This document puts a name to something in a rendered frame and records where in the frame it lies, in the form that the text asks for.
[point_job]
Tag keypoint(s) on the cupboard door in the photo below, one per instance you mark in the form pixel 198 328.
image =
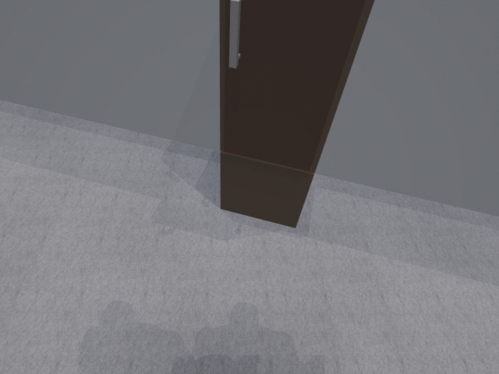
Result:
pixel 278 98

